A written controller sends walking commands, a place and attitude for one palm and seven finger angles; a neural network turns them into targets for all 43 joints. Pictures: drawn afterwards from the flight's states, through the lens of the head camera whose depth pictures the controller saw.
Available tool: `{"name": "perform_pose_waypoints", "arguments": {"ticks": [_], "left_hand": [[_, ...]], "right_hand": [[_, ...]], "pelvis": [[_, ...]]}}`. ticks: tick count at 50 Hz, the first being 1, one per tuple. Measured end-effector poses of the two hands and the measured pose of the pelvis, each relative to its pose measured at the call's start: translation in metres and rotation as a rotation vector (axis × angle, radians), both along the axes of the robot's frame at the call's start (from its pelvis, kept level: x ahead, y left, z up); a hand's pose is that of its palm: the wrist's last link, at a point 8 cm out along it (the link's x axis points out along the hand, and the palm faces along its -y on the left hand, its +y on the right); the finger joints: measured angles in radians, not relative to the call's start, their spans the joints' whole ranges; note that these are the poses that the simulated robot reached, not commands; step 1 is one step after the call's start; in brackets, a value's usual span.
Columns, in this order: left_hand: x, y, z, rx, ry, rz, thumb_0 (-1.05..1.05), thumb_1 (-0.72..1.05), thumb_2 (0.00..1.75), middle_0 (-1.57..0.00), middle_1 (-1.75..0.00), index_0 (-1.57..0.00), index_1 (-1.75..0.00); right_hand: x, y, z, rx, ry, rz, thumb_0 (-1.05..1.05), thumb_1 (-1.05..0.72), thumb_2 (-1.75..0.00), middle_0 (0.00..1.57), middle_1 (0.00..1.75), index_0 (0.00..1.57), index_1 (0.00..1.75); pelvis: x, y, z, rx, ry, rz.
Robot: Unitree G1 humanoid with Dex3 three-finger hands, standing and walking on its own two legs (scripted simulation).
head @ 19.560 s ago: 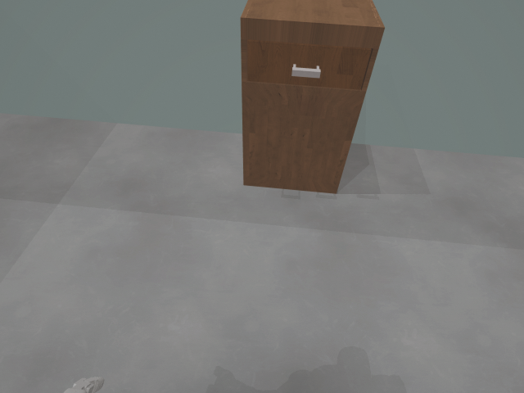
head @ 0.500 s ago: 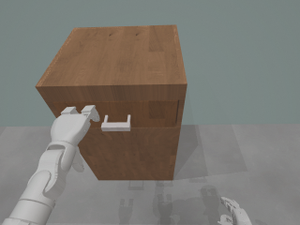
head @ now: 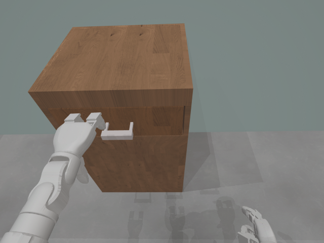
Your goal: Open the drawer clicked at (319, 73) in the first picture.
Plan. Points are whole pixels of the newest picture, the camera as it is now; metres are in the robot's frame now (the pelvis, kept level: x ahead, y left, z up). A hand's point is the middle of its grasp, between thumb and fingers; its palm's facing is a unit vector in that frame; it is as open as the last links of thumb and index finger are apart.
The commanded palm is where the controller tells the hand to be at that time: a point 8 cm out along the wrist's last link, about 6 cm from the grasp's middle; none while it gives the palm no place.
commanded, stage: move the hooked fingers above the handle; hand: left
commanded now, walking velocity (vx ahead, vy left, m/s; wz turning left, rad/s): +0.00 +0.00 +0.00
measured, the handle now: (118, 130) +0.47 +0.23 -0.07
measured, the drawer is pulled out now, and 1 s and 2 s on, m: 0.00 0.00 0.00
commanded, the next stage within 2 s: none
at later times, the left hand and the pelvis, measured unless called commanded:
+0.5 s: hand (97, 137) +0.36 +0.24 +0.03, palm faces +0.02 -0.04 -1.00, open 13.8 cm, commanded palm +0.34 +0.25 +0.09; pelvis +0.00 -0.02 -0.01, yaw -1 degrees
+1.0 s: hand (101, 129) +0.41 +0.25 +0.00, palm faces +0.03 -0.02 -1.00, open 13.8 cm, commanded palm +0.39 +0.24 +0.06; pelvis +0.00 +0.01 -0.02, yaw -1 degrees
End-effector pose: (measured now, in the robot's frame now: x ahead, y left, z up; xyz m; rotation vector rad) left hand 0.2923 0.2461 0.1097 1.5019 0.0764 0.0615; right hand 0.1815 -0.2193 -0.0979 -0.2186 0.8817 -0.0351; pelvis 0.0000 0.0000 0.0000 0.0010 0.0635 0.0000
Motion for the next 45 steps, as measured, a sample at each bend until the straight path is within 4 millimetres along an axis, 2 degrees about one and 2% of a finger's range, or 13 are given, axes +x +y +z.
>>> {"name": "perform_pose_waypoints", "arguments": {"ticks": [7,11,17,22,28,34,38,42,45], "left_hand": [[0.005,0.008,0.003,0.026,-0.047,0.049,0.0,-0.49,0.3,-0.32,-1.2,-0.32,-1.2],[0.012,0.009,-0.004,0.029,-0.012,0.077,0.0,-0.49,0.3,-0.32,-1.2,-0.32,-1.2],[0.025,-0.003,-0.02,0.022,0.039,0.031,0.0,-0.49,0.3,-0.32,-1.2,-0.32,-1.2],[0.04,-0.013,-0.022,0.024,-0.003,-0.024,0.0,-0.49,0.3,-0.32,-1.2,-0.32,-1.2],[0.055,-0.001,-0.024,0.04,-0.025,0.036,0.0,-0.49,0.3,-0.32,-1.2,-0.32,-1.2],[0.06,0.011,-0.04,0.044,0.053,0.077,0.0,-0.49,0.3,-0.31,-1.2,-0.32,-1.2],[0.065,0.002,-0.049,0.027,0.064,0.015,0.0,-0.49,0.3,-0.32,-1.2,-0.32,-1.2],[0.075,-0.009,-0.051,0.018,0.01,-0.056,0.0,-0.49,0.3,-0.32,-1.2,-0.32,-1.2],[0.085,-0.01,-0.05,0.024,-0.036,-0.058,0.0,-0.49,0.3,-0.32,-1.2,-0.32,-1.2]], "right_hand": [[-0.008,-0.021,-0.007,-0.018,0.022,-0.028,0.01,-0.9,-0.9,0.2,0.3,0.2,0.3],[-0.016,-0.032,-0.013,-0.027,0.049,-0.05,0.01,-0.9,-0.9,0.2,0.3,0.2,0.3],[-0.03,-0.046,-0.019,-0.051,0.08,-0.088,0.01,-0.91,-0.9,0.2,0.3,0.2,0.3],[-0.044,-0.053,-0.024,-0.062,0.107,-0.126,0.01,-0.91,-0.9,0.2,0.3,0.2,0.3],[-0.059,-0.054,-0.03,-0.049,0.142,-0.171,0.01,-0.91,-0.9,0.2,0.3,0.2,0.3],[-0.07,-0.052,-0.033,-0.052,0.176,-0.183,0.01,-0.91,-0.9,0.2,0.3,0.2,0.3],[-0.075,-0.049,-0.034,-0.07,0.192,-0.179,0.01,-0.91,-0.9,0.2,0.3,0.2,0.3],[-0.078,-0.045,-0.036,-0.079,0.202,-0.182,0.01,-0.91,-0.9,0.2,0.3,0.2,0.3],[-0.082,-0.041,-0.039,-0.072,0.209,-0.187,0.01,-0.91,-0.9,0.2,0.3,0.2,0.3]], "pelvis": [[0.0,-0.012,-0.002,0.003,0.024,0.004],[0.0,-0.016,-0.004,0.005,0.04,0.006],[0.0,-0.02,-0.007,0.008,0.061,0.005],[0.0,-0.021,-0.01,0.009,0.086,-0.003],[0.002,-0.019,-0.013,0.01,0.111,-0.017],[0.003,-0.013,-0.014,0.004,0.129,-0.014],[0.003,-0.008,-0.016,-0.002,0.139,-0.003],[0.002,-0.003,-0.019,-0.006,0.155,-0.002],[0.002,0.0,-0.022,-0.007,0.17,-0.005]]}}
